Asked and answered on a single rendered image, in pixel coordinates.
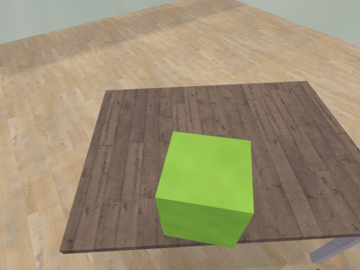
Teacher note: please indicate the carton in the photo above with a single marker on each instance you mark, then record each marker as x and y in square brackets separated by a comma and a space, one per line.
[205, 192]

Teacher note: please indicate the table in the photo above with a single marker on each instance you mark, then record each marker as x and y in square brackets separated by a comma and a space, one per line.
[305, 167]

